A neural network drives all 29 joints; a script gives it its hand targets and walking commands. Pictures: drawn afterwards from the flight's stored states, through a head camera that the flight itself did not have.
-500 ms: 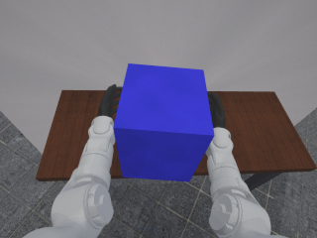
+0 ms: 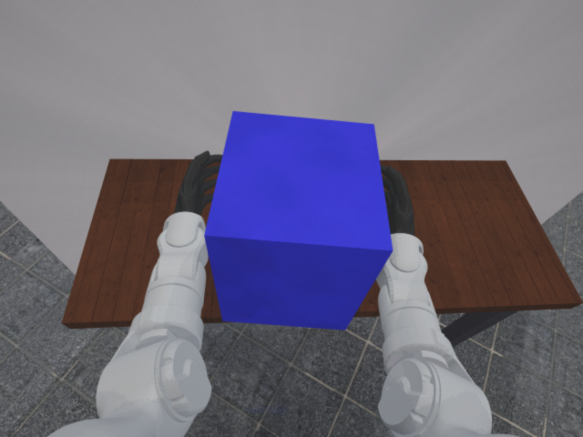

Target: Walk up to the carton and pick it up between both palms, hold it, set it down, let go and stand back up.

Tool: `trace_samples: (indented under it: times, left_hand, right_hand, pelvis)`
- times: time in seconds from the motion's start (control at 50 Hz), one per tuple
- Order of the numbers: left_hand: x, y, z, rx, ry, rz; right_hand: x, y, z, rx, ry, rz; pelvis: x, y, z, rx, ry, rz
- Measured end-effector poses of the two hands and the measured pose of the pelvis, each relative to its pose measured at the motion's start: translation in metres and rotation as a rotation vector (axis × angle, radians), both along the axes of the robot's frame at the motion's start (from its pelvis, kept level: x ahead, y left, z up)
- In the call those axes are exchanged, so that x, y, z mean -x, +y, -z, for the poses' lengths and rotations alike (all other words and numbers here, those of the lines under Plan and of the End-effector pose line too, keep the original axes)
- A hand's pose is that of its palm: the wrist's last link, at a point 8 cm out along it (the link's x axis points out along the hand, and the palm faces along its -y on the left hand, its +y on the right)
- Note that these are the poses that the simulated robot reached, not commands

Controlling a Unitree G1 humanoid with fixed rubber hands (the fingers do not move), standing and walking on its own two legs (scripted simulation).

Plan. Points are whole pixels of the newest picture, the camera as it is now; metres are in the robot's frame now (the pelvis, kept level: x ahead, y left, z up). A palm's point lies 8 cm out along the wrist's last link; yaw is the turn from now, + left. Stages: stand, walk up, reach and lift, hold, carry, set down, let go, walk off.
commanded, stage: set down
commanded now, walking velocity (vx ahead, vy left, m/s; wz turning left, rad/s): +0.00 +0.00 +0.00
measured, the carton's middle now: (293, 229) +0.40 +0.01 +0.01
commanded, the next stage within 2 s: none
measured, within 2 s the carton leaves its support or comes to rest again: neither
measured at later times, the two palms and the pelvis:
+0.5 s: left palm (192, 208) +0.40 +0.15 +0.04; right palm (397, 225) +0.39 -0.14 +0.05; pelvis +0.00 +0.00 +0.00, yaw +0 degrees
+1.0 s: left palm (174, 203) +0.43 +0.19 +0.01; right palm (389, 217) +0.43 -0.14 +0.01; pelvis +0.00 +0.01 -0.02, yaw -1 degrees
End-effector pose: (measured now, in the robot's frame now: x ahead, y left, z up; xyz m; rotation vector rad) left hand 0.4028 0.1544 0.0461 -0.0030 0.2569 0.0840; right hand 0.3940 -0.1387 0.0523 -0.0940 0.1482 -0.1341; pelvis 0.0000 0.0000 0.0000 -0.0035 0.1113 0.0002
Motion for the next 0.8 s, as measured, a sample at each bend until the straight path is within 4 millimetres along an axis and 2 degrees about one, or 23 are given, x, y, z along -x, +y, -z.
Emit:
trace_samples:
  times: [0.56,0.68,0.8]
  left_hand:
    - [-0.002,0.0,0.005,-0.027,-0.003,0.006]
    - [-0.005,0.001,0.023,-0.045,0.056,-0.004]
    - [-0.018,0.006,0.037,-0.031,0.056,-0.021]
  right_hand:
    - [0.001,0.0,0.001,0.008,0.006,-0.006]
    - [-0.003,-0.001,0.016,-0.019,0.091,-0.021]
    - [-0.017,0.0,0.032,-0.049,0.137,-0.017]
  pelvis:
    - [0.002,0.002,0.0,0.001,0.016,0.011]
    - [0.004,0.003,0.002,0.006,0.051,0.032]
    - [0.006,0.004,0.01,0.018,0.172,0.035]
